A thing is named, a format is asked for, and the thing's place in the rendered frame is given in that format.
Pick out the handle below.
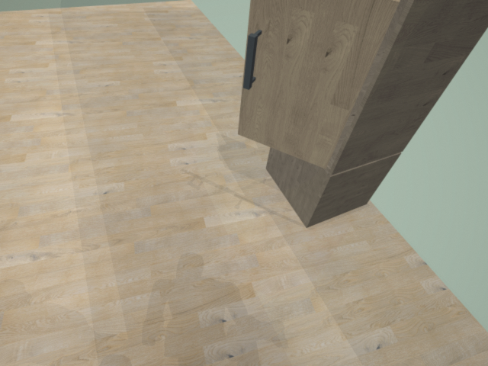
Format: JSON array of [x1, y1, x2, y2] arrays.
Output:
[[243, 30, 262, 90]]

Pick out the cupboard door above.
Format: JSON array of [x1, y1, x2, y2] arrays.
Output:
[[238, 0, 400, 169]]

